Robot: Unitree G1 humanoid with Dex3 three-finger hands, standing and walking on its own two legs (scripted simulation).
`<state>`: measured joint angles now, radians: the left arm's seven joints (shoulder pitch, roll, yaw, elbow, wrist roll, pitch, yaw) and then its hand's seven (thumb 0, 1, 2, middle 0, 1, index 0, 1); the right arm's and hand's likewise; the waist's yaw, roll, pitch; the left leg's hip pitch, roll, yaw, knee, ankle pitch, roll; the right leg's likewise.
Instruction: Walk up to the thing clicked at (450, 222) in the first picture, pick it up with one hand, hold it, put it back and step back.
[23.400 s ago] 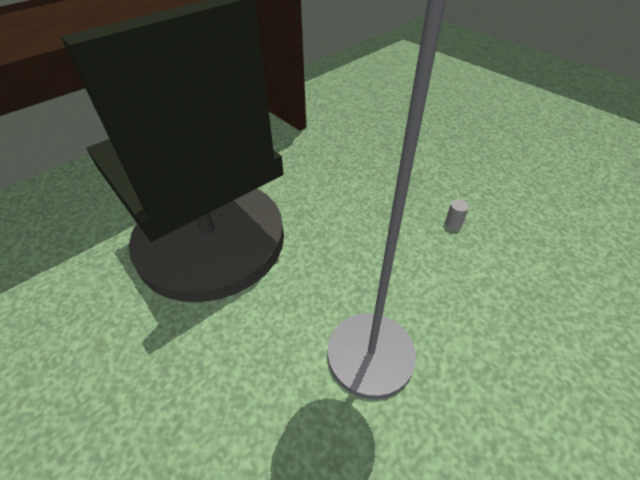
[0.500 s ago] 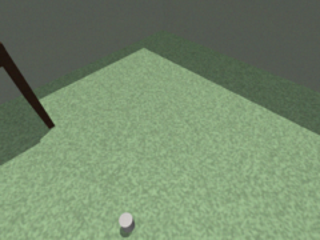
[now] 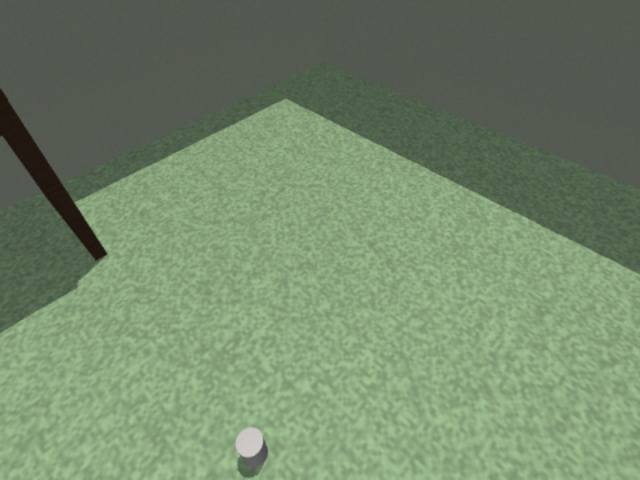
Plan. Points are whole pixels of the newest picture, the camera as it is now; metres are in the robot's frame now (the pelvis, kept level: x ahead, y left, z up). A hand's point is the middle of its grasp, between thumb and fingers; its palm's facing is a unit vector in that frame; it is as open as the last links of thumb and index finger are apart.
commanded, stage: stand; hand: left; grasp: from above
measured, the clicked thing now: (252, 447) +0.36 +0.23 -0.73
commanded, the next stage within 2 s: rise first in 1.00 s
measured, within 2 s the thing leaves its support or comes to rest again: neither
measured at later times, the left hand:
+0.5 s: hand out of the picture +0.06 +0.26 -0.16, palm faces -0.02 -0.94 -0.34, open 7.4 cm
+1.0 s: hand out of the picture +0.06 +0.26 -0.16, palm faces -0.02 -0.94 -0.34, open 7.4 cm
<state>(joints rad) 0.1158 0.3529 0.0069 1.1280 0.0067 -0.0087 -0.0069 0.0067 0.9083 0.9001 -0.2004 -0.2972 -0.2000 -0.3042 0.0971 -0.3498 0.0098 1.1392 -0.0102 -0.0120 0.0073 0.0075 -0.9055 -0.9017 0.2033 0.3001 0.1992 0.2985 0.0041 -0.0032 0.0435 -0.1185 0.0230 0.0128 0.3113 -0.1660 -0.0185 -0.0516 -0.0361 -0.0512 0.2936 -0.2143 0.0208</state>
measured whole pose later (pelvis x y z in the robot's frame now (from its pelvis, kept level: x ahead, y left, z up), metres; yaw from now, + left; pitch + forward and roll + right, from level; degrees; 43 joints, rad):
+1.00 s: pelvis -0.01 +0.00 +0.00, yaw +0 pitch -2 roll +0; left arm 0.13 0.35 0.01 1.13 0.01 -0.01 -0.01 0.01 0.91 0.90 -0.20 -0.30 -0.20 -0.30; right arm 0.11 -0.35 0.01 1.13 -0.01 -0.01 0.01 0.01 -0.91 -0.90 0.20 0.30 0.20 0.30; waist 0.00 -0.01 0.05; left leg -0.12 0.02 0.02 0.31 -0.16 -0.01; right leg -0.06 -0.04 -0.05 0.30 -0.21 0.03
